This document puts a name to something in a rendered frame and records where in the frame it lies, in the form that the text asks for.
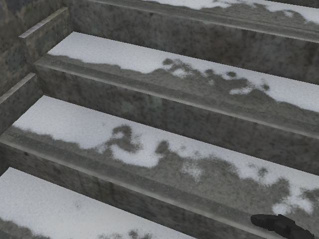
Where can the robot right hand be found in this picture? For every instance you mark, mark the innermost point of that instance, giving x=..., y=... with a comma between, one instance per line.
x=282, y=225

